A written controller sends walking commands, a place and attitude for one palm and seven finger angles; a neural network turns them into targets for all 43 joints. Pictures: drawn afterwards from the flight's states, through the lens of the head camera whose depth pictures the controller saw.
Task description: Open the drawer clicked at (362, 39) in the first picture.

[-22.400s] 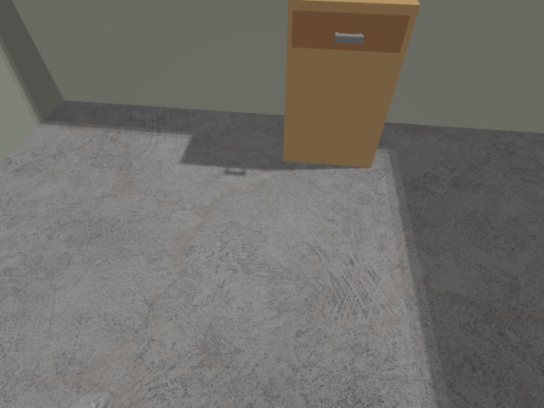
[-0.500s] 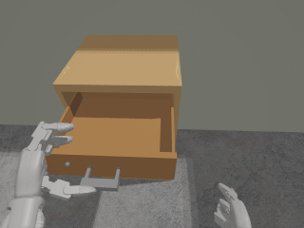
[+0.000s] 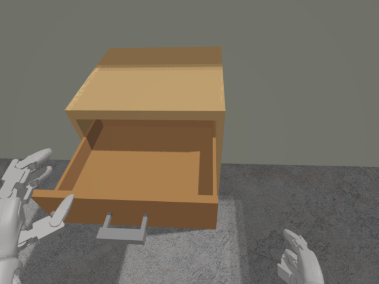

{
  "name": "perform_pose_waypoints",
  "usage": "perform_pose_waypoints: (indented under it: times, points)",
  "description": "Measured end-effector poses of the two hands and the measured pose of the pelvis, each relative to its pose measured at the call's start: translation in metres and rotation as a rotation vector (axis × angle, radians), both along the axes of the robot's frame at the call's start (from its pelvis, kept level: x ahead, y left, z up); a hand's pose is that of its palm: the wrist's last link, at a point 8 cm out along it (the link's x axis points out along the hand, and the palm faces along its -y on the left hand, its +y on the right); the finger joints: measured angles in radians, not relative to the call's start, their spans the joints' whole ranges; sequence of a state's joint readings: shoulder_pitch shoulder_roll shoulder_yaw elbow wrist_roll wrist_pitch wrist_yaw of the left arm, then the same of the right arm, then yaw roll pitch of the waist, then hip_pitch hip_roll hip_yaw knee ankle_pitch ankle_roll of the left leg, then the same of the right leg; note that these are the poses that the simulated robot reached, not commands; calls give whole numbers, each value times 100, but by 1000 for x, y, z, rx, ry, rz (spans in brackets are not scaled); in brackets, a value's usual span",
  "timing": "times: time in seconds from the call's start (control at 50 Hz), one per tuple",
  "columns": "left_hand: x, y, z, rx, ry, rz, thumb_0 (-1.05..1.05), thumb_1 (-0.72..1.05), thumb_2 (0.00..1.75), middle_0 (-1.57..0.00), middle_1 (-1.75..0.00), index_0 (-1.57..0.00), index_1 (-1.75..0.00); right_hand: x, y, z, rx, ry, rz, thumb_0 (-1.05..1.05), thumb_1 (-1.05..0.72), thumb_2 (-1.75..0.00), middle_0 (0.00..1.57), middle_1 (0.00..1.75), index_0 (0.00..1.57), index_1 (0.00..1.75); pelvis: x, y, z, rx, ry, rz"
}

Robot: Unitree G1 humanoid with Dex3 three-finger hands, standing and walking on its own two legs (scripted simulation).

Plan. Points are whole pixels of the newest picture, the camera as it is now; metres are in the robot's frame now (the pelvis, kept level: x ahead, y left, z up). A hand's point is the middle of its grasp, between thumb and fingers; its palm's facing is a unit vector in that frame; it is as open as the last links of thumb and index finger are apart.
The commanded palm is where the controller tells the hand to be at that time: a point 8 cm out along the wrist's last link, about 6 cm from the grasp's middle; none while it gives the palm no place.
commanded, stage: draw the hand back to the body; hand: left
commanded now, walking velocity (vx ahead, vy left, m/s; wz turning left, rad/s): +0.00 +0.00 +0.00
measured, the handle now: (124, 226) +0.25 +0.20 -0.06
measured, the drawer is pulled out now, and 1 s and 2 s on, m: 0.28 0.28 0.28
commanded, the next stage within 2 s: step back with the hand held close in 0.28 s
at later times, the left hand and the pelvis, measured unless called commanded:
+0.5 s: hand (44, 214) +0.17 +0.24 +0.17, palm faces +0.40 -0.79 -0.46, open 7.4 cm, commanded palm +0.11 +0.27 +0.18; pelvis -0.02 -0.01 +0.00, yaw +1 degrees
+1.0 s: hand (15, 255) +0.11 +0.25 +0.16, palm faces +0.32 -0.80 -0.51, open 7.4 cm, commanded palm +0.05 +0.30 +0.18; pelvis -0.08 +0.02 -0.01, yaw +0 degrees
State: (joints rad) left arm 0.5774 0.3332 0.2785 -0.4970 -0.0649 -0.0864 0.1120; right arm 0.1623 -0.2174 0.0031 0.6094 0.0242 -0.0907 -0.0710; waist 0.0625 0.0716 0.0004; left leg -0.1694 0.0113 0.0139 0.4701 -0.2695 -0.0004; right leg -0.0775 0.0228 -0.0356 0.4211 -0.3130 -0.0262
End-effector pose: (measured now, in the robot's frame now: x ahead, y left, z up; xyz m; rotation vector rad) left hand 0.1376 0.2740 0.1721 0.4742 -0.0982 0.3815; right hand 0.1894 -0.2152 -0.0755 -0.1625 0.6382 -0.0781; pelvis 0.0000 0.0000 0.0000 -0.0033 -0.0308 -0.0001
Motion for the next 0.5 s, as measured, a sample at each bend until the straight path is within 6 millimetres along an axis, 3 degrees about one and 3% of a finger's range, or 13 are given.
perform_pose_waypoints:
  times: [0.22,0.4,0.5]
  points:
    - [-9,-3,-2,-22,-5,22,1,79,86,-22,-36,-22,-37,1,6,2,14,-10,31,2,-90,-90,20,30,20,30,-6,-5,0,1,-12,8]
    - [-12,-5,1,-13,-13,15,1,87,89,-22,-31,-21,-32,-10,0,-1,10,6,17,2,-90,-90,20,30,20,30,-10,-7,1,0,-19,8]
    - [-9,3,14,71,-52,-8,2,88,90,-22,-30,-21,-31,-21,-6,-3,-1,44,9,2,-90,-90,20,30,20,30,-16,-7,0,-13,10,11]
